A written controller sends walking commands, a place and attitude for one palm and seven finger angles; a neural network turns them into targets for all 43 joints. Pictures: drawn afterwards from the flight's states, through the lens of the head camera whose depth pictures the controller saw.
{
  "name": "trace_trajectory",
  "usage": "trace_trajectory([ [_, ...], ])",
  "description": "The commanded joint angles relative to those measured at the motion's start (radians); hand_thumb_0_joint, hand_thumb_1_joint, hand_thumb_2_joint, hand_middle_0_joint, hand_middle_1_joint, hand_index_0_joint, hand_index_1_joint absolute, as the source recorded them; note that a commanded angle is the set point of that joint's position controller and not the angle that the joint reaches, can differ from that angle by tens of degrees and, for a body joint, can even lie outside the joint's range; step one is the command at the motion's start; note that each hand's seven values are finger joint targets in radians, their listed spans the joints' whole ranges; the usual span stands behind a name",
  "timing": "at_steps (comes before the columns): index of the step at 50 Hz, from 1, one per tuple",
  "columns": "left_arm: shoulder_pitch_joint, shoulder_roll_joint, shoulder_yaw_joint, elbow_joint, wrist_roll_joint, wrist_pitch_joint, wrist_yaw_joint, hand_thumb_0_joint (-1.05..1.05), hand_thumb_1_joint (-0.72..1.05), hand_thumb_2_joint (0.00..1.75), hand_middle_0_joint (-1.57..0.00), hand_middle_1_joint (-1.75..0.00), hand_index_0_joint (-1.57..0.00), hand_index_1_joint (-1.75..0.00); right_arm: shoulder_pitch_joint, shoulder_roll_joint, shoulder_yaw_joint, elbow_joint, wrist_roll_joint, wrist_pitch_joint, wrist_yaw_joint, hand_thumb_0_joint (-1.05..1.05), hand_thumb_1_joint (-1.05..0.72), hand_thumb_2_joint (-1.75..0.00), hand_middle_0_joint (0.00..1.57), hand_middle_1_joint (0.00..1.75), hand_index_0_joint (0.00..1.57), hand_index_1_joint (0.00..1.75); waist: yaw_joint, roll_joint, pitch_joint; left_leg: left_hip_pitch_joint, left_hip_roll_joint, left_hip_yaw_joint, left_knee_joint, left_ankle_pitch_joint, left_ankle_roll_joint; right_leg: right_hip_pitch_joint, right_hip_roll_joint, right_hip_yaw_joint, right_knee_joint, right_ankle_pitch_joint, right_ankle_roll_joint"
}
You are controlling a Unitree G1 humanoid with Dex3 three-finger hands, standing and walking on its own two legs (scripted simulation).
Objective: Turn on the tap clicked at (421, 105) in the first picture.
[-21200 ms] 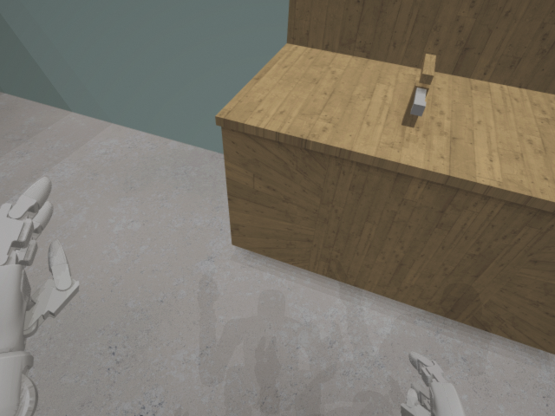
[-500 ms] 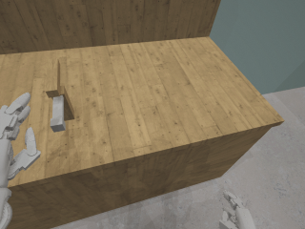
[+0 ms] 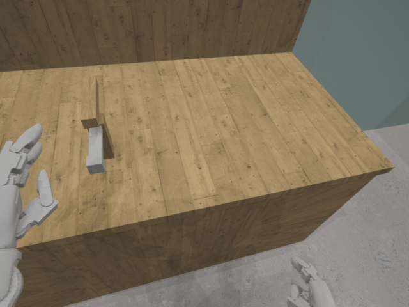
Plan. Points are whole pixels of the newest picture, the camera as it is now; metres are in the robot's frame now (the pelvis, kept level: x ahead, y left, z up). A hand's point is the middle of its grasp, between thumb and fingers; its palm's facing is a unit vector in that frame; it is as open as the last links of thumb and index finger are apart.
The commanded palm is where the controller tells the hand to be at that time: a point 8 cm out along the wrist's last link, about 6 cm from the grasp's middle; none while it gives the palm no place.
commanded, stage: come to a stop and stand still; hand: left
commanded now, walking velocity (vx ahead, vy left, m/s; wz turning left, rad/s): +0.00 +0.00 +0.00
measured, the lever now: (96, 164) +0.34 +0.26 +0.06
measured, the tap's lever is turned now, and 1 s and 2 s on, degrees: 0 0 0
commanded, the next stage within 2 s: look again from close up in 0.60 s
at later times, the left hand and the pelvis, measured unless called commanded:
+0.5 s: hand (55, 181) +0.24 +0.25 +0.16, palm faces +0.34 -0.86 -0.37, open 7.4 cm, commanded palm +0.18 +0.29 +0.18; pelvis +0.02 +0.00 +0.00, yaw +1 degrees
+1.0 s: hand (56, 189) +0.22 +0.24 +0.17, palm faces +0.37 -0.85 -0.37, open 7.4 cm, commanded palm +0.16 +0.27 +0.18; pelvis +0.01 -0.01 +0.01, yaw +1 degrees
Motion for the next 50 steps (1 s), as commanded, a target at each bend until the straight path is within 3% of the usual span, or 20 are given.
trace_trajectory([
  [1, -0.221, 0.179, 0.100, -0.364, -0.005, -0.122, 0.041, 0.00, 0.90, 0.90, -0.20, -0.30, -0.20, -0.30, -0.138, -0.137, -0.050, -0.153, -0.004, -0.103, -0.005, 0.00, -0.90, -0.90, 0.20, 0.30, 0.20, 0.30, -0.012, 0.210, -0.199, -0.025, 0.120, -0.120, -0.161, -0.133, -0.030, 0.118, -0.040, 0.038, -0.066, 0.055, -0.051],
  [3, -0.170, 0.159, 0.091, -0.320, -0.009, -0.122, 0.042, 0.00, 0.90, 0.90, -0.20, -0.30, -0.20, -0.30, -0.120, -0.138, -0.058, -0.137, -0.006, -0.108, -0.003, 0.00, -0.90, -0.90, 0.20, 0.30, 0.20, 0.30, -0.018, 0.127, -0.203, 0.036, 0.107, -0.124, -0.132, -0.058, -0.046, 0.076, -0.051, 0.064, -0.096, 0.065, -0.059],
  [6, -0.074, 0.104, 0.063, -0.200, -0.015, -0.111, 0.035, 0.00, 0.90, 0.90, -0.20, -0.30, -0.20, -0.30, -0.114, -0.143, -0.060, -0.117, -0.007, -0.087, -0.001, 0.00, -0.90, -0.90, 0.20, 0.30, 0.20, 0.30, -0.020, 0.075, -0.181, 0.048, 0.111, -0.129, -0.138, 0.015, -0.060, 0.042, -0.050, 0.050, -0.108, 0.087, -0.056],
  [9, -0.058, 0.140, 0.096, -0.149, -0.018, -0.108, 0.031, 0.00, 0.90, 0.90, -0.20, -0.30, -0.20, -0.30, -0.124, -0.145, -0.065, -0.121, -0.003, -0.067, -0.006, 0.00, -0.90, -0.90, 0.20, 0.30, 0.20, 0.30, -0.021, 0.058, -0.146, 0.011, 0.123, -0.140, -0.171, 0.021, -0.070, 0.042, -0.049, 0.040, -0.106, 0.085, -0.049],
  [10, -0.048, 0.160, 0.120, -0.139, -0.015, -0.104, 0.034, 0.00, 0.90, 0.90, -0.20, -0.30, -0.20, -0.30, -0.143, -0.145, -0.062, -0.123, 0.003, -0.060, -0.007, 0.00, -0.90, -0.90, 0.20, 0.30, 0.20, 0.30, -0.019, 0.081, -0.136, 0.010, 0.124, -0.137, -0.184, 0.034, -0.074, 0.038, -0.046, 0.030, -0.102, 0.084, -0.046],
  [11, -0.052, 0.125, 0.084, -0.141, -0.019, -0.106, 0.025, 0.00, 0.90, 0.90, -0.20, -0.30, -0.20, -0.30, -0.130, -0.145, -0.062, -0.127, -0.002, -0.049, -0.008, 0.00, -0.90, -0.90, 0.20, 0.30, 0.20, 0.30, -0.021, 0.066, -0.148, 0.006, 0.124, -0.145, -0.185, 0.052, -0.073, 0.051, -0.042, 0.018, -0.100, 0.097, -0.045],
  [14, -0.074, 0.174, 0.114, -0.219, -0.022, -0.114, 0.025, 0.00, 0.90, 0.90, -0.20, -0.30, -0.20, -0.30, -0.140, -0.141, -0.063, -0.148, -0.003, -0.044, -0.014, 0.00, -0.90, -0.90, 0.20, 0.30, 0.20, 0.30, -0.020, 0.068, -0.178, 0.025, 0.129, -0.137, -0.176, 0.111, -0.074, 0.082, -0.050, 0.025, -0.089, 0.142, -0.046],
  [20, -0.074, 0.228, 0.146, -0.408, -0.022, -0.122, 0.037, 0.00, 0.90, 0.90, -0.20, -0.30, -0.20, -0.30, -0.156, -0.138, -0.057, -0.159, -0.004, -0.055, -0.012, 0.00, -0.90, -0.90, 0.20, 0.30, 0.20, 0.30, -0.016, 0.181, -0.266, 0.109, 0.123, -0.121, -0.125, 0.349, -0.094, 0.119, -0.045, -0.002, -0.037, 0.236, -0.050],
  [23, -0.046, 0.196, 0.127, -0.372, -0.029, -0.120, 0.036, 0.00, 0.90, 0.90, -0.20, -0.30, -0.20, -0.30, -0.127, -0.144, -0.064, -0.152, -0.010, -0.054, -0.012, 0.00, -0.90, -0.90, 0.20, 0.30, 0.20, 0.30, -0.020, 0.193, -0.264, 0.121, 0.133, -0.130, -0.119, 0.398, -0.102, 0.111, -0.045, -0.003, -0.044, 0.220, -0.052],
  [25, -0.017, 0.214, 0.157, -0.335, -0.027, -0.110, 0.041, 0.00, 0.90, 0.90, -0.20, -0.30, -0.20, -0.30, -0.136, -0.141, -0.061, -0.146, -0.004, -0.049, -0.011, 0.00, -0.90, -0.90, 0.20, 0.30, 0.20, 0.30, -0.018, 0.157, -0.256, 0.121, 0.131, -0.127, -0.111, 0.396, -0.104, 0.107, -0.046, -0.005, -0.057, 0.231, -0.051],
  [26, -0.011, 0.164, 0.113, -0.290, -0.034, -0.107, 0.033, 0.00, 0.90, 0.90, -0.20, -0.30, -0.20, -0.30, -0.124, -0.145, -0.060, -0.141, -0.010, -0.041, -0.012, 0.00, -0.90, -0.90, 0.20, 0.30, 0.20, 0.30, -0.021, 0.131, -0.243, 0.106, 0.129, -0.129, -0.119, 0.356, -0.100, 0.099, -0.047, -0.002, -0.074, 0.224, -0.051],
  [30, -0.023, 0.168, 0.118, -0.241, -0.033, -0.093, 0.033, 0.00, 0.90, 0.90, -0.20, -0.30, -0.20, -0.30, -0.138, -0.144, -0.063, -0.135, 0.002, -0.033, -0.016, 0.00, -0.90, -0.90, 0.20, 0.30, 0.20, 0.30, -0.025, 0.097, -0.204, 0.081, 0.120, -0.126, -0.135, 0.241, -0.095, 0.086, -0.059, 0.020, -0.101, 0.223, -0.053],
  [31, -0.022, 0.135, 0.085, -0.211, -0.036, -0.093, 0.027, 0.00, 0.90, 0.90, -0.20, -0.30, -0.20, -0.30, -0.128, -0.152, -0.063, -0.130, -0.007, -0.026, -0.017, 0.00, -0.90, -0.90, 0.20, 0.30, 0.20, 0.30, -0.026, 0.079, -0.201, 0.074, 0.120, -0.130, -0.144, 0.212, -0.088, 0.078, -0.056, 0.019, -0.111, 0.208, -0.052],
  [35, -0.075, 0.179, 0.101, -0.276, -0.024, -0.092, 0.036, 0.00, 0.90, 0.90, -0.20, -0.30, -0.20, -0.30, -0.161, -0.143, -0.060, -0.141, 0.003, -0.029, -0.022, 0.00, -0.90, -0.90, 0.20, 0.30, 0.20, 0.30, -0.023, 0.107, -0.190, 0.048, 0.120, -0.134, -0.176, 0.102, -0.078, 0.089, -0.057, 0.027, -0.115, 0.147, -0.049],
  [36, -0.075, 0.137, 0.061, -0.255, -0.028, -0.094, 0.031, 0.00, 0.90, 0.90, -0.20, -0.30, -0.20, -0.30, -0.151, -0.147, -0.057, -0.138, -0.006, -0.025, -0.023, 0.00, -0.90, -0.90, 0.20, 0.30, 0.20, 0.30, -0.025, 0.103, -0.182, 0.039, 0.121, -0.138, -0.184, 0.078, -0.071, 0.080, -0.055, 0.025, -0.124, 0.128, -0.050],
  [40, -0.092, 0.210, 0.123, -0.313, -0.019, -0.099, 0.045, 0.00, 0.90, 0.90, -0.20, -0.30, -0.20, -0.30, -0.166, -0.143, -0.058, -0.146, 0.001, -0.034, -0.026, 0.00, -0.90, -0.90, 0.20, 0.30, 0.20, 0.30, -0.021, 0.128, -0.175, 0.004, 0.120, -0.147, -0.199, -0.008, -0.063, 0.103, -0.053, 0.034, -0.124, 0.082, -0.049],
  [41, -0.081, 0.173, 0.093, -0.287, -0.023, -0.102, 0.042, 0.00, 0.90, 0.90, -0.20, -0.30, -0.20, -0.30, -0.159, -0.142, -0.055, -0.145, -0.007, -0.031, -0.027, 0.00, -0.90, -0.90, 0.20, 0.30, 0.20, 0.30, -0.020, 0.106, -0.175, -0.003, 0.119, -0.144, -0.196, -0.023, -0.055, 0.100, -0.055, 0.033, -0.135, 0.073, -0.050],
  [45, -0.056, 0.208, 0.137, -0.289, -0.023, -0.105, 0.046, 0.00, 0.90, 0.90, -0.20, -0.30, -0.20, -0.30, -0.155, -0.141, -0.060, -0.141, 0.000, -0.040, -0.027, 0.00, -0.90, -0.90, 0.20, 0.30, 0.20, 0.30, -0.021, 0.143, -0.175, 0.000, 0.118, -0.148, -0.199, -0.032, -0.060, 0.097, -0.054, 0.038, -0.133, 0.062, -0.052],
  [46, -0.043, 0.166, 0.102, -0.255, -0.027, -0.105, 0.041, 0.00, 0.90, 0.90, -0.20, -0.30, -0.20, -0.30, -0.147, -0.142, -0.058, -0.139, -0.007, -0.037, -0.027, 0.00, -0.90, -0.90, 0.20, 0.30, 0.20, 0.30, -0.022, 0.107, -0.176, 0.002, 0.117, -0.146, -0.195, -0.036, -0.055, 0.090, -0.054, 0.038, -0.144, 0.055, -0.052],
  [50, -0.044, 0.179, 0.109, -0.247, -0.024, -0.100, 0.042, 0.00, 0.90, 0.90, -0.20, -0.30, -0.20, -0.30, -0.150, -0.144, -0.063, -0.136, 0.003, -0.044, -0.026, 0.00, -0.90, -0.90, 0.20, 0.30, 0.20, 0.30, -0.025, 0.114, -0.166, 0.020, 0.118, -0.148, -0.194, -0.017, -0.060, 0.067, -0.056, 0.044, -0.147, 0.052, -0.052],
])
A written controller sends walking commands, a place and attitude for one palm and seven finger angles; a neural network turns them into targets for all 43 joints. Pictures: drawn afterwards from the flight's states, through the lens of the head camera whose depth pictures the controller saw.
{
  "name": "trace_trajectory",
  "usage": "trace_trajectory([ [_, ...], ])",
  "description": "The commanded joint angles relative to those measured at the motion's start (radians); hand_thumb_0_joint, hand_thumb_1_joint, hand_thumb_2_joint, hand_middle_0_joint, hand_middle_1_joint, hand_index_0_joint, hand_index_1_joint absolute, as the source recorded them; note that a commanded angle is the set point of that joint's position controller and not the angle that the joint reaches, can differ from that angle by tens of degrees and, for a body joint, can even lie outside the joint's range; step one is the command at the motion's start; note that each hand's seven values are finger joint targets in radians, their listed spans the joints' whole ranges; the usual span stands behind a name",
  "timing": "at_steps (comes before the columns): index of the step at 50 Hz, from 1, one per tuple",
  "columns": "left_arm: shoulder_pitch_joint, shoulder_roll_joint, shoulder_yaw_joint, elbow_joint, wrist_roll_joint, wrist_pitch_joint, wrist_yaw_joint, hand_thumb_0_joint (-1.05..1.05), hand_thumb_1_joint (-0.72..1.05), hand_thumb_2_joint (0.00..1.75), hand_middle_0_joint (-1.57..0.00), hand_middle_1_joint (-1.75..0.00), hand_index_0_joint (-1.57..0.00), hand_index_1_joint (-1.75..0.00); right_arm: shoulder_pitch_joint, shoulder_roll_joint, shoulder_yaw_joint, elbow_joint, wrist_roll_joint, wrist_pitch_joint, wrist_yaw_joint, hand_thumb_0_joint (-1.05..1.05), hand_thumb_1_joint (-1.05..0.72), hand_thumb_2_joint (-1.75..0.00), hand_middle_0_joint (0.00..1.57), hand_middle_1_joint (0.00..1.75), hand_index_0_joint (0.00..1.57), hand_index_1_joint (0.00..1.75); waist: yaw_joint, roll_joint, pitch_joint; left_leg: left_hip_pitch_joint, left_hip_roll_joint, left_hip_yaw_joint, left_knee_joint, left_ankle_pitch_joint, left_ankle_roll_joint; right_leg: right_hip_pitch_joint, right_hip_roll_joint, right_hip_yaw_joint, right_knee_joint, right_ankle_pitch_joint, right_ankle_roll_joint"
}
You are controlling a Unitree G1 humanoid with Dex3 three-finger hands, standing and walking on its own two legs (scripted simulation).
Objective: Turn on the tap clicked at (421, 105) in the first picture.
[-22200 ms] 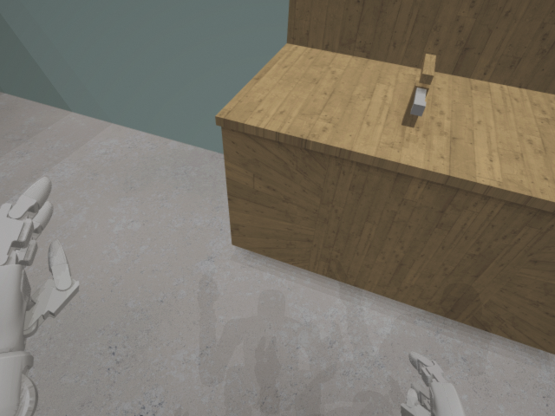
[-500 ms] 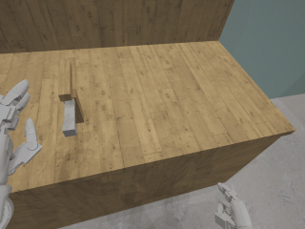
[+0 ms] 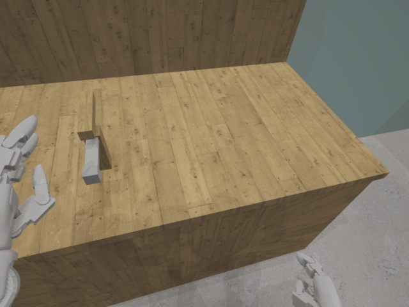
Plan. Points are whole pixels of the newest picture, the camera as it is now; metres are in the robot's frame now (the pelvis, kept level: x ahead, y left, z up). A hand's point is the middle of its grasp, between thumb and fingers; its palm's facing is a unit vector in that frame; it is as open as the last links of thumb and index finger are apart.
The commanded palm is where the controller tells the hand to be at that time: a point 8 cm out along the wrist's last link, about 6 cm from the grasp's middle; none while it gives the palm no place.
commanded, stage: shuffle to correct the standing spot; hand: left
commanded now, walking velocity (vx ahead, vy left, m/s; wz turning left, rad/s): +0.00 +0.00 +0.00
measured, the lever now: (92, 175) +0.33 +0.26 +0.06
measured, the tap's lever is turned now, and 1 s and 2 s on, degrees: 0 0 0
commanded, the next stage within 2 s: come to a stop and stand still in 0.62 s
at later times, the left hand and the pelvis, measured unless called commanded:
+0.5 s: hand (84, 188) +0.24 +0.21 +0.16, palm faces +0.33 -0.86 -0.38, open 7.4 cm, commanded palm +0.18 +0.25 +0.17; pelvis +0.01 -0.03 +0.00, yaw -1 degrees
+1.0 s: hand (98, 208) +0.22 +0.18 +0.15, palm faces +0.36 -0.85 -0.39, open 7.4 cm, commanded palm +0.17 +0.22 +0.17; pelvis +0.01 -0.06 +0.00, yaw +0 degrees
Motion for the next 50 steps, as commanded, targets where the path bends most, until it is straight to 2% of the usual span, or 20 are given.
trace_trajectory([
  [1, -0.066, 0.127, 0.079, -0.163, -0.004, -0.054, 0.016, 0.00, 0.90, 0.90, -0.20, -0.30, -0.20, -0.30, -0.105, -0.129, -0.047, -0.148, 0.001, -0.056, -0.011, 0.00, -0.90, -0.90, 0.20, 0.30, 0.20, 0.30, 0.000, 0.064, -0.105, -0.002, 0.110, -0.124, -0.127, -0.056, -0.034, 0.021, -0.064, 0.067, -0.057, 0.006, -0.037],
  [5, -0.082, 0.168, 0.105, -0.196, 0.002, -0.049, 0.023, 0.00, 0.90, 0.90, -0.20, -0.30, -0.20, -0.30, -0.116, -0.125, -0.049, -0.150, 0.009, -0.062, -0.012, 0.00, -0.90, -0.90, 0.20, 0.30, 0.20, 0.30, 0.001, 0.077, -0.113, 0.002, 0.108, -0.120, -0.123, -0.050, -0.033, 0.029, -0.070, 0.076, -0.053, 0.012, -0.037],
  [6, -0.087, 0.132, 0.076, -0.178, -0.002, -0.049, 0.020, 0.00, 0.90, 0.90, -0.20, -0.30, -0.20, -0.30, -0.103, -0.128, -0.047, -0.144, 0.002, -0.060, -0.013, 0.00, -0.90, -0.90, 0.20, 0.30, 0.20, 0.30, -0.002, 0.051, -0.113, 0.002, 0.110, -0.126, -0.132, -0.046, -0.036, 0.025, -0.061, 0.066, -0.052, 0.009, -0.036],
  [7, -0.101, 0.147, 0.087, -0.197, -0.002, -0.048, 0.021, 0.00, 0.90, 0.90, -0.20, -0.30, -0.20, -0.30, -0.101, -0.126, -0.053, -0.150, 0.004, -0.062, -0.014, 0.00, -0.90, -0.90, 0.20, 0.30, 0.20, 0.30, -0.002, 0.051, -0.118, 0.015, 0.116, -0.132, -0.137, -0.025, -0.041, 0.028, -0.056, 0.070, -0.044, 0.024, -0.037],
  [9, -0.118, 0.156, 0.093, -0.227, -0.004, -0.050, 0.021, 0.00, 0.90, 0.90, -0.20, -0.30, -0.20, -0.30, -0.099, -0.126, -0.055, -0.153, 0.004, -0.062, -0.013, 0.00, -0.90, -0.90, 0.20, 0.30, 0.20, 0.30, -0.002, 0.083, -0.126, 0.032, 0.132, -0.140, -0.150, 0.000, -0.050, 0.029, -0.047, 0.061, -0.023, 0.037, -0.034],
  [10, -0.123, 0.192, 0.124, -0.243, -0.003, -0.048, 0.025, 0.00, 0.90, 0.90, -0.20, -0.30, -0.20, -0.30, -0.120, -0.118, -0.050, -0.153, 0.009, -0.063, -0.014, 0.00, -0.90, -0.90, 0.20, 0.30, 0.20, 0.30, 0.000, 0.110, -0.122, 0.040, 0.136, -0.141, -0.161, 0.008, -0.060, 0.022, -0.040, 0.050, -0.013, 0.032, -0.029],
  [11, -0.120, 0.153, 0.092, -0.223, -0.008, -0.047, 0.020, 0.00, 0.90, 0.90, -0.20, -0.30, -0.20, -0.30, -0.110, -0.121, -0.049, -0.151, 0.001, -0.058, -0.014, 0.00, -0.90, -0.90, 0.20, 0.30, 0.20, 0.30, -0.001, 0.107, -0.112, 0.023, 0.144, -0.146, -0.174, -0.008, -0.057, 0.023, -0.032, 0.042, -0.014, 0.023, -0.026],
  [15, -0.109, 0.184, 0.125, -0.248, -0.008, -0.043, 0.021, 0.00, 0.90, 0.90, -0.20, -0.30, -0.20, -0.30, -0.109, -0.111, -0.054, -0.159, 0.009, -0.060, -0.004, 0.00, -0.90, -0.90, 0.20, 0.30, 0.20, 0.30, 0.000, 0.141, -0.127, 0.040, 0.157, -0.141, -0.161, 0.033, -0.063, 0.033, -0.029, 0.033, -0.001, 0.039, -0.027],
  [16, -0.098, 0.151, 0.098, -0.219, -0.013, -0.041, 0.016, 0.00, 0.90, 0.90, -0.20, -0.30, -0.20, -0.30, -0.098, -0.116, -0.055, -0.157, 0.001, -0.056, -0.003, 0.00, -0.90, -0.90, 0.20, 0.30, 0.20, 0.30, -0.001, 0.124, -0.120, 0.028, 0.159, -0.140, -0.164, 0.032, -0.059, 0.030, -0.025, 0.031, -0.007, 0.040, -0.025],
  [20, -0.058, 0.177, 0.130, -0.224, -0.018, -0.030, 0.014, 0.00, 0.90, 0.90, -0.20, -0.30, -0.20, -0.30, -0.096, -0.110, -0.062, -0.167, 0.010, -0.050, 0.007, 0.00, -0.90, -0.90, 0.20, 0.30, 0.20, 0.30, -0.003, 0.094, -0.153, 0.068, 0.159, -0.113, -0.098, 0.144, -0.056, 0.033, -0.041, 0.038, -0.013, 0.118, -0.030],
  [21, -0.054, 0.144, 0.100, -0.214, -0.023, -0.027, 0.007, 0.00, 0.90, 0.90, -0.20, -0.30, -0.20, -0.30, -0.085, -0.118, -0.063, -0.163, 0.001, -0.045, 0.008, 0.00, -0.90, -0.90, 0.20, 0.30, 0.20, 0.30, -0.006, 0.089, -0.156, 0.063, 0.156, -0.107, -0.089, 0.168, -0.054, 0.030, -0.039, 0.038, -0.016, 0.135, -0.030],
  [25, -0.033, 0.190, 0.141, -0.244, -0.030, -0.015, 0.007, 0.00, 0.90, 0.90, -0.20, -0.30, -0.20, -0.30, -0.100, -0.113, -0.066, -0.174, 0.009, -0.040, 0.009, 0.00, -0.90, -0.90, 0.20, 0.30, 0.20, 0.30, -0.005, 0.094, -0.168, 0.076, 0.164, -0.099, -0.046, 0.225, -0.047, 0.022, -0.052, 0.052, -0.006, 0.179, -0.034],
  [26, -0.036, 0.159, 0.114, -0.240, -0.034, -0.015, 0.002, 0.00, 0.90, 0.90, -0.20, -0.30, -0.20, -0.30, -0.092, -0.117, -0.067, -0.169, 0.002, -0.036, 0.009, 0.00, -0.90, -0.90, 0.20, 0.30, 0.20, 0.30, -0.007, 0.088, -0.178, 0.076, 0.163, -0.093, -0.037, 0.225, -0.042, 0.021, -0.051, 0.053, -0.007, 0.189, -0.033],
  [35, -0.004, 0.216, 0.170, -0.296, -0.052, 0.009, 0.011, 0.00, 0.90, 0.90, -0.20, -0.30, -0.20, -0.30, -0.101, -0.114, -0.077, -0.175, 0.011, -0.033, -0.004, 0.00, -0.90, -0.90, 0.20, 0.30, 0.20, 0.30, -0.006, 0.067, -0.189, 0.065, 0.152, -0.065, 0.044, 0.192, -0.037, 0.007, -0.086, 0.097, -0.004, 0.261, -0.044],
  [36, 0.003, 0.186, 0.147, -0.274, -0.055, 0.010, 0.009, 0.00, 0.90, 0.90, -0.20, -0.30, -0.20, -0.30, -0.093, -0.118, -0.076, -0.170, 0.004, -0.030, -0.006, 0.00, -0.90, -0.90, 0.20, 0.30, 0.20, 0.30, -0.008, 0.052, -0.191, 0.057, 0.149, -0.061, 0.050, 0.168, -0.035, 0.003, -0.088, 0.096, -0.010, 0.252, -0.040],
  [40, 0.040, 0.183, 0.151, -0.256, -0.050, 0.024, 0.037, 0.00, 0.90, 0.90, -0.20, -0.30, -0.20, -0.30, -0.114, -0.113, -0.068, -0.163, 0.025, -0.028, -0.008, 0.00, -0.90, -0.90, 0.20, 0.30, 0.20, 0.30, -0.007, 0.069, -0.187, 0.037, 0.096, -0.048, 0.085, 0.053, -0.032, 0.003, -0.139, 0.170, -0.060, 0.234, -0.016],
  [42, 0.034, 0.173, 0.138, -0.247, -0.048, 0.026, 0.044, 0.00, 0.90, 0.90, -0.20, -0.30, -0.20, -0.30, -0.106, -0.119, -0.069, -0.161, 0.021, -0.024, -0.012, 0.00, -0.90, -0.90, 0.20, 0.30, 0.20, 0.30, -0.006, 0.028, -0.178, 0.018, 0.079, -0.048, 0.104, 0.009, -0.028, -0.004, -0.155, 0.201, -0.098, 0.175, 0.006],
  [44, 0.038, 0.177, 0.140, -0.227, -0.044, 0.030, 0.051, 0.00, 0.90, 0.90, -0.20, -0.30, -0.20, -0.30, -0.106, -0.118, -0.064, -0.155, 0.021, -0.020, -0.015, 0.00, -0.90, -0.90, 0.20, 0.30, 0.20, 0.30, -0.004, -0.030, -0.159, -0.008, 0.072, -0.056, 0.110, 0.001, -0.025, 0.004, -0.170, 0.211, -0.119, 0.143, 0.014],
  [49, -0.002, 0.168, 0.114, -0.211, -0.038, 0.035, 0.056, 0.00, 0.90, 0.90, -0.20, -0.30, -0.20, -0.30, -0.117, -0.126, -0.058, -0.144, 0.023, -0.019, -0.021, 0.00, -0.90, -0.90, 0.20, 0.30, 0.20, 0.30, -0.003, -0.026, -0.118, 0.014, 0.078, -0.076, 0.072, 0.002, -0.015, -0.050, -0.168, 0.203, -0.143, 0.004, 0.018],
  [50, -0.015, 0.186, 0.121, -0.227, -0.033, 0.037, 0.060, 0.00, 0.90, 0.90, -0.20, -0.30, -0.20, -0.30, -0.139, -0.127, -0.055, -0.137, 0.027, -0.019, -0.024, 0.00, -0.90, -0.90, 0.20, 0.30, 0.20, 0.30, -0.001, 0.002, -0.105, 0.041, 0.087, -0.080, 0.051, 0.016, -0.013, -0.076, -0.163, 0.191, -0.142, -0.014, 0.008],
])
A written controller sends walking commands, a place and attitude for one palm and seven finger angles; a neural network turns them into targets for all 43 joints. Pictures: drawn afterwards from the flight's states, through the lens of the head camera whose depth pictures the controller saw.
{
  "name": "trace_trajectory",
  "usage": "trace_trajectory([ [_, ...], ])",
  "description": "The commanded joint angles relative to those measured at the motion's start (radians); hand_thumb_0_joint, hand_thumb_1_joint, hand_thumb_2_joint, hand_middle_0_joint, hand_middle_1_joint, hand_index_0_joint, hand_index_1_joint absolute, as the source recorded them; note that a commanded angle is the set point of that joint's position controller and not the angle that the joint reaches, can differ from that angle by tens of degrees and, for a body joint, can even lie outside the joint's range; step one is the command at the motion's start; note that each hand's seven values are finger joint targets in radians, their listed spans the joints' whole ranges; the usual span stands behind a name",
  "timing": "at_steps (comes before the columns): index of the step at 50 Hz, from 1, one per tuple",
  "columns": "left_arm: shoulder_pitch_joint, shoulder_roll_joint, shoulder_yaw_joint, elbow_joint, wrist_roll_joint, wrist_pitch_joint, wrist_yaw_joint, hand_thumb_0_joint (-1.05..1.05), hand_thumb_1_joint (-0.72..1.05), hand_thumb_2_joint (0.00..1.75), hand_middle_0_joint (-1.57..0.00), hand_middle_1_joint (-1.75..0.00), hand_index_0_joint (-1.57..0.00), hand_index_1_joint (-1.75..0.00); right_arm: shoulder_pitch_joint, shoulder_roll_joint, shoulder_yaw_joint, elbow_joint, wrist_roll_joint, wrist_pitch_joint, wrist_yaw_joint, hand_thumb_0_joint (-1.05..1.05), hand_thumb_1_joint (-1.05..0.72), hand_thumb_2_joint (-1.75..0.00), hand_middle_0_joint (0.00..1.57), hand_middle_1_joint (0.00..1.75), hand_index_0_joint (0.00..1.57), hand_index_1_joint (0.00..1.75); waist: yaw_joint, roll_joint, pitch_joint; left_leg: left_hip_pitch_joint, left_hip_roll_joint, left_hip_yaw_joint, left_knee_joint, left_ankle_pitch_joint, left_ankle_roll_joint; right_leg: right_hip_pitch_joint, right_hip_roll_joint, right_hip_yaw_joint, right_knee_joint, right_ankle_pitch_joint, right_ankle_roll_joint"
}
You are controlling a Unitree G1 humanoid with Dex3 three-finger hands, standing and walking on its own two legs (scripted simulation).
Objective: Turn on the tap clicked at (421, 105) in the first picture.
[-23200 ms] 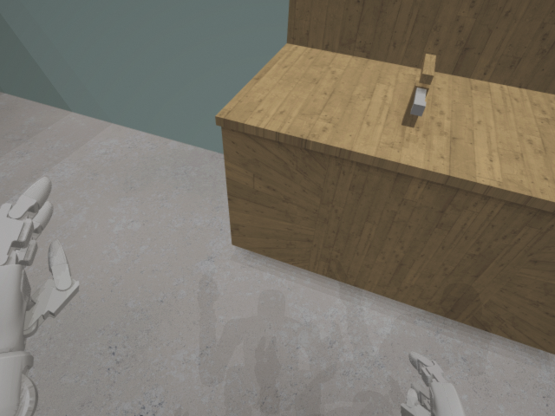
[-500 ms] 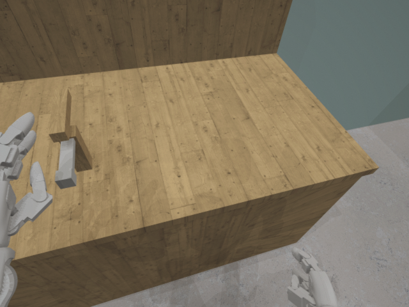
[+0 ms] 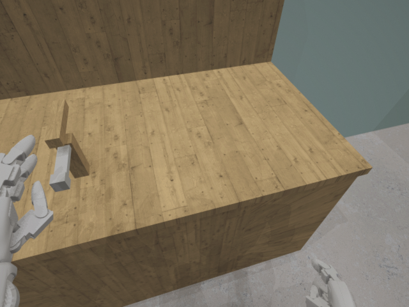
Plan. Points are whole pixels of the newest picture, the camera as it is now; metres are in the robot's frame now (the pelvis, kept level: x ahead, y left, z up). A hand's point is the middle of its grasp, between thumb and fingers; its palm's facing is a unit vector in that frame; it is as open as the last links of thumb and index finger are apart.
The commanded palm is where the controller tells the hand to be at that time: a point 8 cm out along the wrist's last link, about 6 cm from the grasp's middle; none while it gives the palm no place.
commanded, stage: come to a stop and stand still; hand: left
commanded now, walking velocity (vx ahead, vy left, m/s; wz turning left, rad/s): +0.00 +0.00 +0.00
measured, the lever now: (60, 181) +0.33 +0.32 +0.06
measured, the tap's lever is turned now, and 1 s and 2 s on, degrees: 0 0 0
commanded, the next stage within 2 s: look again from close up in 0.72 s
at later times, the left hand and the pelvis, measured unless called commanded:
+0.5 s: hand (2, 205) +0.22 +0.31 +0.16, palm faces +0.35 -0.86 -0.38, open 7.4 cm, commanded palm +0.16 +0.35 +0.18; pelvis +0.00 +0.07 +0.00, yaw +0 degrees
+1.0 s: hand (3, 180) +0.25 +0.32 +0.18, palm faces +0.42 -0.82 -0.38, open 7.4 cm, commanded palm +0.17 +0.33 +0.18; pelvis +0.01 +0.05 +0.00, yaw -1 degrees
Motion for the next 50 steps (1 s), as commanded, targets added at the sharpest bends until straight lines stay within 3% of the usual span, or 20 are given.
trace_trajectory([
  [1, -0.104, 0.173, 0.110, -0.187, 0.007, -0.059, 0.028, 0.00, 0.90, 0.90, -0.20, -0.30, -0.20, -0.30, -0.124, -0.083, -0.013, -0.152, -0.004, -0.059, -0.011, 0.00, -0.90, -0.90, 0.20, 0.30, 0.20, 0.30, 0.014, -0.058, -0.072, 0.090, 0.010, -0.034, -0.034, 0.052, 0.038, -0.052, -0.236, 0.212, -0.169, -0.020, 0.084],
  [5, -0.143, 0.196, 0.114, -0.214, 0.016, -0.057, 0.032, 0.00, 0.90, 0.90, -0.20, -0.30, -0.20, -0.30, -0.137, -0.082, -0.014, -0.152, 0.000, -0.072, -0.014, 0.00, -0.90, -0.90, 0.20, 0.30, 0.20, 0.30, 0.017, -0.009, -0.064, 0.103, 0.022, -0.046, -0.088, 0.053, 0.037, -0.040, -0.212, 0.197, -0.151, -0.027, 0.065],
  [9, -0.165, 0.166, 0.089, -0.207, 0.024, -0.063, 0.028, 0.00, 0.90, 0.90, -0.20, -0.30, -0.20, -0.30, -0.113, -0.084, -0.016, -0.159, -0.008, -0.080, -0.010, 0.00, -0.90, -0.90, 0.20, 0.30, 0.20, 0.30, 0.013, -0.006, -0.071, 0.070, 0.031, -0.076, -0.143, 0.028, 0.034, 0.014, -0.190, 0.169, -0.120, -0.024, 0.042],
  [18, -0.133, 0.169, 0.109, -0.212, 0.040, -0.092, 0.012, 0.00, 0.90, 0.90, -0.20, -0.30, -0.20, -0.30, -0.100, -0.074, -0.007, -0.174, -0.017, -0.086, -0.002, 0.00, -0.90, -0.90, 0.20, 0.30, 0.20, 0.30, 0.015, 0.070, -0.063, -0.007, 0.073, -0.132, -0.258, -0.041, 0.028, 0.098, -0.148, 0.103, -0.051, 0.039, 0.045],
  [23, -0.143, 0.163, 0.103, -0.227, 0.045, -0.106, 0.006, 0.00, 0.90, 0.90, -0.20, -0.30, -0.20, -0.30, -0.086, -0.073, -0.008, -0.175, -0.021, -0.097, 0.000, 0.00, -0.90, -0.90, 0.20, 0.30, 0.20, 0.30, 0.016, 0.105, -0.066, 0.014, 0.083, -0.140, -0.284, -0.015, -0.004, 0.099, -0.134, 0.080, -0.022, 0.054, 0.046],
  [25, -0.140, 0.185, 0.123, -0.246, 0.047, -0.109, 0.006, 0.00, 0.90, 0.90, -0.20, -0.30, -0.20, -0.30, -0.095, -0.069, -0.008, -0.173, -0.018, -0.102, 0.000, 0.00, -0.90, -0.90, 0.20, 0.30, 0.20, 0.30, 0.016, 0.096, -0.082, 0.050, 0.076, -0.129, -0.263, 0.067, -0.018, 0.098, -0.136, 0.074, -0.021, 0.081, 0.045],
  [26, -0.141, 0.161, 0.103, -0.230, 0.043, -0.111, 0.002, 0.00, 0.90, 0.90, -0.20, -0.30, -0.20, -0.30, -0.084, -0.074, -0.006, -0.166, -0.026, -0.099, -0.001, 0.00, -0.90, -0.90, 0.20, 0.30, 0.20, 0.30, 0.017, 0.074, -0.087, 0.057, 0.073, -0.126, -0.259, 0.108, -0.023, 0.096, -0.133, 0.066, -0.020, 0.090, 0.046],
  [30, -0.137, 0.183, 0.121, -0.259, 0.045, -0.111, 0.006, 0.00, 0.90, 0.90, -0.20, -0.30, -0.20, -0.30, -0.090, -0.072, -0.014, -0.168, -0.020, -0.103, 0.003, 0.00, -0.90, -0.90, 0.20, 0.30, 0.20, 0.30, 0.017, 0.100, -0.116, 0.137, 0.070, -0.110, -0.222, 0.270, -0.057, 0.077, -0.136, 0.056, -0.008, 0.105, 0.040],
  [31, -0.134, 0.153, 0.093, -0.245, 0.041, -0.111, 0.002, 0.00, 0.90, 0.90, -0.20, -0.30, -0.20, -0.30, -0.084, -0.076, -0.012, -0.162, -0.027, -0.097, 0.003, 0.00, -0.90, -0.90, 0.20, 0.30, 0.20, 0.30, 0.016, 0.095, -0.118, 0.137, 0.069, -0.107, -0.219, 0.288, -0.056, 0.072, -0.133, 0.052, -0.010, 0.097, 0.041],
  [35, -0.105, 0.191, 0.138, -0.251, 0.039, -0.103, 0.010, 0.00, 0.90, 0.90, -0.20, -0.30, -0.20, -0.30, -0.091, -0.074, -0.018, -0.169, -0.016, -0.090, 0.005, 0.00, -0.90, -0.90, 0.20, 0.30, 0.20, 0.30, 0.016, 0.061, -0.141, 0.132, 0.059, -0.096, -0.172, 0.352, -0.057, 0.116, -0.149, 0.058, -0.024, 0.176, 0.033],
  [36, -0.097, 0.159, 0.115, -0.234, 0.035, -0.105, 0.006, 0.00, 0.90, 0.90, -0.20, -0.30, -0.20, -0.30, -0.085, -0.080, -0.016, -0.164, -0.023, -0.083, 0.005, 0.00, -0.90, -0.90, 0.20, 0.30, 0.20, 0.30, 0.016, 0.042, -0.142, 0.126, 0.056, -0.091, -0.165, 0.355, -0.050, 0.116, -0.149, 0.055, -0.026, 0.187, 0.033],
  [39, -0.084, 0.173, 0.130, -0.235, 0.031, -0.100, 0.007, 0.00, 0.90, 0.90, -0.20, -0.30, -0.20, -0.30, -0.082, -0.077, -0.024, -0.174, -0.016, -0.077, 0.005, 0.00, -0.90, -0.90, 0.20, 0.30, 0.20, 0.30, 0.014, 0.056, -0.142, 0.121, 0.056, -0.088, -0.154, 0.339, -0.044, 0.119, -0.161, 0.072, -0.034, 0.202, 0.029],
  [40, -0.069, 0.192, 0.152, -0.238, 0.030, -0.097, 0.010, 0.00, 0.90, 0.90, -0.20, -0.30, -0.20, -0.30, -0.093, -0.074, -0.020, -0.173, -0.010, -0.074, 0.005, 0.00, -0.90, -0.90, 0.20, 0.30, 0.20, 0.30, 0.013, 0.049, -0.142, 0.116, 0.049, -0.087, -0.146, 0.353, -0.041, 0.124, -0.162, 0.069, -0.032, 0.221, 0.030],
  [41, -1.152, 0.929, 0.690, -0.476, 0.199, -0.200, 0.003, 0.00, 0.90, 0.90, -0.20, -0.30, -0.20, -0.30, 0.031, -0.113, -0.017, -0.153, -0.085, -0.128, 0.014, 0.00, -0.90, -0.90, 0.20, 0.30, 0.20, 0.30, 0.018, -0.050, -0.004, -0.084, 0.050, -0.024, -0.016, 0.328, 0.021, -0.003, -0.160, 0.091, -0.029, 0.140, 0.048],
  [42, -0.528, 0.324, 0.309, 0.166, 0.086, -0.165, -0.038, 0.00, 0.90, 0.90, -0.20, -0.30, -0.20, -0.30, -0.059, 0.006, 0.014, -0.099, -0.045, -0.131, 0.015, 0.00, -0.90, -0.90, 0.20, 0.30, 0.20, 0.30, 0.019, -0.064, -0.185, 0.101, 0.003, -0.046, -0.093, 0.350, 0.016, -0.012, -0.188, 0.095, -0.004, 0.133, 0.015],
  [43, -0.279, 0.288, 0.267, 0.046, 0.051, -0.169, -0.031, 0.00, 0.90, 0.90, -0.20, -0.30, -0.20, -0.30, -0.046, -0.061, -0.031, -0.151, -0.040, -0.139, 0.011, 0.00, -0.90, -0.90, 0.20, 0.30, 0.20, 0.30, 0.054, -0.017, -0.151, 0.105, 0.014, -0.046, -0.075, 0.360, -0.002, 0.071, -0.167, 0.179, -0.042, 0.258, 0.020],
  [44, -0.211, 0.178, 0.174, 0.049, 0.028, -0.155, -0.032, 0.00, 0.90, 0.90, -0.20, -0.30, -0.20, -0.30, -0.022, -0.089, -0.039, -0.153, -0.027, -0.144, 0.020, 0.00, -0.90, -0.90, 0.20, 0.30, 0.20, 0.30, 0.031, 0.051, -0.201, 0.122, 0.002, -0.042, -0.087, 0.348, -0.003, 0.122, -0.177, 0.176, -0.009, 0.254, 0.017],
  [45, -0.150, 0.084, 0.089, 0.002, 0.010, -0.160, -0.040, 0.00, 0.90, 0.90, -0.20, -0.30, -0.20, -0.30, -0.066, -0.073, -0.037, -0.152, -0.008, -0.150, 0.038, 0.00, -0.90, -0.90, 0.20, 0.30, 0.20, 0.30, 0.029, 0.160, -0.227, 0.168, 0.010, -0.022, -0.081, 0.412, 0.005, 0.103, -0.167, 0.130, 0.039, 0.255, 0.031],
  [47, -0.104, 0.094, 0.052, -0.142, 0.015, -0.167, -0.037, 0.00, 0.90, 0.90, -0.20, -0.30, -0.20, -0.30, -0.057, -0.097, -0.042, -0.163, -0.017, -0.148, 0.060, 0.00, -0.90, -0.90, 0.20, 0.30, 0.20, 0.30, 0.035, 0.131, -0.214, 0.121, 0.033, -0.041, -0.081, 0.430, 0.012, 0.120, -0.162, 0.109, 0.033, 0.231, 0.045],
  [50, -0.044, 0.133, 0.080, -0.183, 0.017, -0.157, -0.011, 0.00, 0.90, 0.90, -0.20, -0.30, -0.20, -0.30, -0.100, -0.085, -0.030, -0.169, -0.005, -0.146, 0.063, 0.00, -0.90, -0.90, 0.20, 0.30, 0.20, 0.30, 0.038, -0.028, -0.162, 0.053, 0.024, -0.032, -0.090, 0.285, 0.016, 0.135, -0.157, 0.098, 0.014, 0.208, 0.058],
])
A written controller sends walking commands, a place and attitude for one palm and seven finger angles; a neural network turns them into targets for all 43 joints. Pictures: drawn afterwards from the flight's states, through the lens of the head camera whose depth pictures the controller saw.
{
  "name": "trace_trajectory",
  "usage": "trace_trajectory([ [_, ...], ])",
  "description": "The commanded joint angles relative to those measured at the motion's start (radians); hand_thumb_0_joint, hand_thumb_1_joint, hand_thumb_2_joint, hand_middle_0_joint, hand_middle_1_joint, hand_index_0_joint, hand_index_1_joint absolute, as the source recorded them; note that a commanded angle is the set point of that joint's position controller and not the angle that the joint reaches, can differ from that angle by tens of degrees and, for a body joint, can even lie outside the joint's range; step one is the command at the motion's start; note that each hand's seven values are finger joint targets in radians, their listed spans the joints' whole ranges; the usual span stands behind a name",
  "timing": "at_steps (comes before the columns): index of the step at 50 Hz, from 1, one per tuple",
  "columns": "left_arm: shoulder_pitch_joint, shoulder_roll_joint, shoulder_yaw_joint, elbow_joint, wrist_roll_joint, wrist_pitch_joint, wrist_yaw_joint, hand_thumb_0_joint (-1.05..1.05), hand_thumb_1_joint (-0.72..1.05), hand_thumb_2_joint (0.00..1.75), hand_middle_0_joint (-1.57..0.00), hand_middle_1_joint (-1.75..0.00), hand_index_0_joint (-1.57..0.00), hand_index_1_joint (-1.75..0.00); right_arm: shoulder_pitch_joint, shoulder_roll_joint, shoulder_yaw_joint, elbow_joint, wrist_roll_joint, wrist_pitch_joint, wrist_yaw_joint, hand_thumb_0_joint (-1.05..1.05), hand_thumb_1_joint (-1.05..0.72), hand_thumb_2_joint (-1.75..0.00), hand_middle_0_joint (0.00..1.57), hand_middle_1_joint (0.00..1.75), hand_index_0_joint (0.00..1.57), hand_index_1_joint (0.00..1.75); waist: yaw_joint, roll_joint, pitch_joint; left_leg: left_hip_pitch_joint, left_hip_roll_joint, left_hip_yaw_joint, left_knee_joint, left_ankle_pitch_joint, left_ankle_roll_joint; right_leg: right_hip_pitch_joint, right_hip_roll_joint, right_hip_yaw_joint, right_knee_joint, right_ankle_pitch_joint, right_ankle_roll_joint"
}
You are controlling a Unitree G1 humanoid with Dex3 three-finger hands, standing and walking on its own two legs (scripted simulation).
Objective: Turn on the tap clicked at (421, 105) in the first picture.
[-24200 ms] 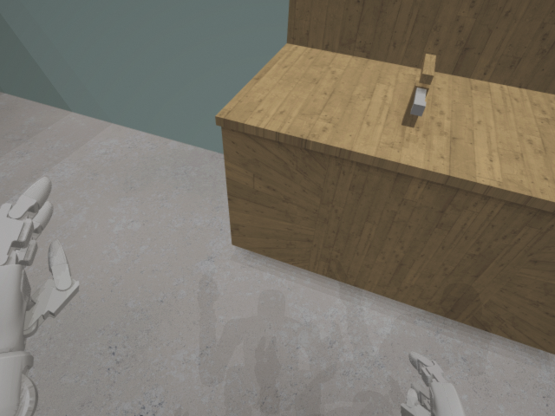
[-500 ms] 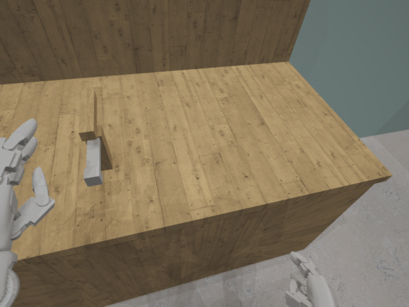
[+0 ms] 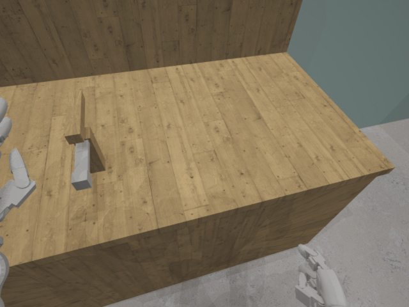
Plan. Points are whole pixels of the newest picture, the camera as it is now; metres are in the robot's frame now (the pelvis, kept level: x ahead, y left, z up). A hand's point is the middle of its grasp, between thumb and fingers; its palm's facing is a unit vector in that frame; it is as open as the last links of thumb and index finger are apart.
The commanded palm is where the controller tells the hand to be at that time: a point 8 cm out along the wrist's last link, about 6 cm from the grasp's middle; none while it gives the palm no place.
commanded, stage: look again from close up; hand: left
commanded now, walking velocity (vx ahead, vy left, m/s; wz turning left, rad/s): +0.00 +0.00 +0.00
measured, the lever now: (81, 180) +0.32 +0.27 +0.06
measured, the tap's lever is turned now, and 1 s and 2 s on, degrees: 0 0 0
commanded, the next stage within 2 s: come to a stop and stand still in 0.08 s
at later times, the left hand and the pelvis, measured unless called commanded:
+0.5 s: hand (53, 218) +0.20 +0.23 +0.15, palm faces +0.27 -0.88 -0.40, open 7.4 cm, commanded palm +0.14 +0.29 +0.17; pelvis -0.02 +0.01 +0.00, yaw -1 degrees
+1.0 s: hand (39, 201) +0.22 +0.26 +0.15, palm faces +0.36 -0.86 -0.36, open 7.4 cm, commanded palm +0.16 +0.29 +0.17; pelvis +0.00 +0.01 +0.00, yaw +1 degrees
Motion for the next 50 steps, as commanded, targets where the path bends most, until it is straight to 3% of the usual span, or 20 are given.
trace_trajectory([
  [1, 0.130, 0.123, 0.006, -0.269, 0.005, -0.061, 0.013, 0.00, 0.90, 0.90, -0.20, -0.30, -0.20, -0.30, -0.078, -0.117, -0.045, -0.151, 0.011, -0.049, -0.009, 0.00, -0.90, -0.90, 0.20, 0.30, 0.20, 0.30, 0.017, -0.052, -0.203, 0.012, 0.095, -0.087, -0.045, 0.232, -0.022, 0.138, -0.082, 0.050, -0.021, 0.210, -0.019],
  [3, 0.077, 0.176, 0.072, -0.262, -0.004, -0.064, 0.022, 0.00, 0.90, 0.90, -0.20, -0.30, -0.20, -0.30, -0.085, -0.117, -0.045, -0.158, 0.009, -0.044, -0.032, 0.00, -0.90, -0.90, 0.20, 0.30, 0.20, 0.30, 0.011, -0.103, -0.160, -0.006, 0.075, -0.096, -0.048, 0.136, -0.028, 0.098, -0.089, 0.080, -0.054, 0.146, -0.025],
  [5, 0.006, 0.266, 0.157, -0.295, -0.006, -0.072, 0.034, 0.00, 0.90, 0.90, -0.20, -0.30, -0.20, -0.30, -0.112, -0.113, -0.038, -0.152, 0.011, -0.034, -0.054, 0.00, -0.90, -0.90, 0.20, 0.30, 0.20, 0.30, 0.006, -0.044, -0.118, -0.008, 0.073, -0.104, -0.058, 0.087, -0.022, 0.053, -0.093, 0.089, -0.074, 0.088, -0.027],
  [8, -0.045, 0.198, 0.091, -0.276, -0.011, -0.077, 0.026, 0.00, 0.90, 0.90, -0.20, -0.30, -0.20, -0.30, -0.099, -0.101, -0.032, -0.152, 0.010, -0.041, -0.065, 0.00, -0.90, -0.90, 0.20, 0.30, 0.20, 0.30, 0.003, 0.085, -0.105, -0.014, 0.073, -0.102, -0.074, 0.033, -0.014, 0.051, -0.090, 0.109, -0.087, 0.046, -0.028],
  [11, -0.071, 0.155, 0.039, -0.313, -0.005, -0.088, 0.021, 0.00, 0.90, 0.90, -0.20, -0.30, -0.20, -0.30, -0.100, -0.107, -0.027, -0.138, 0.003, -0.059, -0.062, 0.00, -0.90, -0.90, 0.20, 0.30, 0.20, 0.30, 0.003, 0.104, -0.133, 0.015, 0.071, -0.098, -0.070, 0.045, -0.013, 0.071, -0.086, 0.101, -0.094, 0.071, -0.028],
  [12, -0.997, 0.926, 0.578, -0.560, 0.167, -0.180, 0.017, 0.00, 0.90, 0.90, -0.20, -0.30, -0.20, -0.30, 0.076, -0.130, -0.028, -0.092, -0.060, -0.093, -0.050, 0.00, -0.90, -0.90, 0.20, 0.30, 0.20, 0.30, 0.021, 0.027, 0.004, -0.092, 0.088, -0.057, 0.019, 0.115, -0.020, -0.094, -0.085, 0.148, -0.161, 0.146, 0.001],
  [13, -0.404, 0.247, 0.122, 0.020, 0.068, -0.126, -0.027, 0.00, 0.90, 0.90, -0.20, -0.30, -0.20, -0.30, -0.039, -0.029, 0.002, -0.049, -0.024, -0.087, -0.044, 0.00, -0.90, -0.90, 0.20, 0.30, 0.20, 0.30, -0.004, 0.043, -0.183, 0.048, 0.037, -0.076, -0.023, 0.170, -0.018, -0.007, -0.123, 0.129, -0.067, 0.155, -0.067],
  [14, -0.171, 0.161, 0.045, -0.112, 0.026, -0.120, -0.017, 0.00, 0.90, 0.90, -0.20, -0.30, -0.20, -0.30, -0.054, -0.100, -0.040, -0.120, -0.007, -0.097, -0.041, 0.00, -0.90, -0.90, 0.20, 0.30, 0.20, 0.30, 0.034, 0.134, -0.132, 0.071, 0.059, -0.069, -0.015, 0.176, -0.032, 0.031, -0.105, 0.185, -0.101, 0.194, -0.046],
  [15, -0.081, -0.025, -0.097, -0.070, 0.010, -0.096, -0.018, 0.00, 0.90, 0.90, -0.20, -0.30, -0.20, -0.30, -0.048, -0.095, -0.041, -0.115, 0.013, -0.106, -0.021, 0.00, -0.90, -0.90, 0.20, 0.30, 0.20, 0.30, 0.013, 0.243, -0.179, 0.113, 0.071, -0.050, -0.032, 0.224, -0.034, 0.081, -0.096, 0.137, -0.035, 0.206, -0.060],
  [16, -0.105, 0.014, -0.100, -0.173, 0.016, -0.098, -0.017, 0.00, 0.90, 0.90, -0.20, -0.30, -0.20, -0.30, -0.034, -0.119, -0.055, -0.115, 0.008, -0.102, -0.014, 0.00, -0.90, -0.90, 0.20, 0.30, 0.20, 0.30, 0.009, 0.299, -0.201, 0.075, 0.093, -0.077, -0.067, 0.240, -0.028, 0.102, -0.086, 0.097, 0.004, 0.168, -0.048],
  [18, 0.012, 0.038, -0.090, -0.220, 0.014, -0.094, -0.006, 0.00, 0.90, 0.90, -0.20, -0.30, -0.20, -0.30, -0.044, -0.123, -0.051, -0.124, 0.006, -0.090, 0.002, 0.00, -0.90, -0.90, 0.20, 0.30, 0.20, 0.30, 0.024, 0.245, -0.172, -0.027, 0.118, -0.112, -0.113, 0.163, -0.019, 0.135, -0.061, 0.067, 0.029, 0.088, -0.032],
  [22, 0.124, 0.159, 0.070, -0.215, 0.003, -0.077, 0.019, 0.00, 0.90, 0.90, -0.20, -0.30, -0.20, -0.30, -0.079, -0.109, -0.043, -0.153, 0.011, -0.052, -0.014, 0.00, -0.90, -0.90, 0.20, 0.30, 0.20, 0.30, 0.029, -0.103, -0.141, -0.112, 0.106, -0.124, -0.144, -0.048, -0.023, 0.143, -0.051, 0.033, -0.010, -0.002, -0.011],
  [24, 0.092, 0.198, 0.132, -0.204, -0.007, -0.081, 0.019, 0.00, 0.90, 0.90, -0.20, -0.30, -0.20, -0.30, -0.090, -0.105, -0.042, -0.161, 0.010, -0.043, -0.037, 0.00, -0.90, -0.90, 0.20, 0.30, 0.20, 0.30, 0.017, -0.198, -0.107, -0.095, 0.087, -0.125, -0.133, -0.130, -0.020, 0.073, -0.063, 0.063, -0.075, -0.102, -0.010],
  [25, 0.058, 0.255, 0.183, -0.244, -0.008, -0.084, 0.026, 0.00, 0.90, 0.90, -0.20, -0.30, -0.20, -0.30, -0.107, -0.109, -0.038, -0.159, 0.013, -0.036, -0.047, 0.00, -0.90, -0.90, 0.20, 0.30, 0.20, 0.30, 0.011, -0.147, -0.098, -0.073, 0.084, -0.124, -0.137, -0.128, -0.020, 0.045, -0.062, 0.060, -0.078, -0.119, -0.011],
  [30, -0.103, 0.171, 0.072, -0.332, 0.011, -0.106, 0.013, 0.00, 0.90, 0.90, -0.20, -0.30, -0.20, -0.30, -0.115, -0.099, -0.021, -0.150, 0.007, -0.072, -0.059, 0.00, -0.90, -0.90, 0.20, 0.30, 0.20, 0.30, 0.006, 0.142, -0.093, -0.089, 0.103, -0.135, -0.181, -0.223, 0.004, 0.083, -0.051, 0.057, -0.031, -0.067, -0.014],
  [32, -0.122, 0.128, 0.014, -0.338, 0.025, -0.111, 0.016, 0.00, 0.90, 0.90, -0.20, -0.30, -0.20, -0.30, -0.085, -0.104, -0.025, -0.131, 0.006, -0.096, -0.054, 0.00, -0.90, -0.90, 0.20, 0.30, 0.20, 0.30, 0.008, 0.180, -0.124, -0.087, 0.111, -0.145, -0.187, -0.198, 0.003, 0.130, -0.049, 0.040, -0.003, -0.014, -0.015],
  [36, -0.059, 0.076, -0.038, -0.297, 0.038, -0.093, 0.025, 0.00, 0.90, 0.90, -0.20, -0.30, -0.20, -0.30, -0.070, -0.106, -0.029, -0.105, 0.002, -0.107, -0.038, 0.00, -0.90, -0.90, 0.20, 0.30, 0.20, 0.30, 0.010, 0.106, -0.141, -0.025, 0.093, -0.118, -0.139, -0.021, -0.019, 0.123, -0.049, 0.040, -0.030, 0.079, -0.016],
  [40, 0.027, 0.126, 0.036, -0.237, 0.033, -0.073, 0.033, 0.00, 0.90, 0.90, -0.20, -0.30, -0.20, -0.30, -0.081, -0.111, -0.037, -0.102, 0.003, -0.080, -0.036, 0.00, -0.90, -0.90, 0.20, 0.30, 0.20, 0.30, 0.011, 0.010, -0.131, 0.000, 0.078, -0.106, -0.100, 0.120, -0.042, 0.110, -0.059, 0.051, -0.063, 0.149, -0.020],
  [41, 0.028, 0.094, 0.010, -0.223, 0.027, -0.072, 0.027, 0.00, 0.90, 0.90, -0.20, -0.30, -0.20, -0.30, -0.076, -0.112, -0.035, -0.105, -0.001, -0.068, -0.037, 0.00, -0.90, -0.90, 0.20, 0.30, 0.20, 0.30, 0.005, 0.023, -0.121, -0.013, 0.076, -0.106, -0.107, 0.125, -0.044, 0.107, -0.059, 0.044, -0.063, 0.142, -0.020],
  [50, 0.045, 0.155, 0.064, -0.371, 0.010, -0.073, 0.024, 0.00, 0.90, 0.90, -0.20, -0.30, -0.20, -0.30, -0.110, -0.101, -0.031, -0.150, 0.004, -0.044, -0.051, 0.00, -0.90, -0.90, 0.20, 0.30, 0.20, 0.30, 0.007, 0.090, -0.182, 0.037, 0.084, -0.097, -0.094, 0.259, -0.046, 0.162, -0.053, 0.027, -0.040, 0.249, -0.015],
])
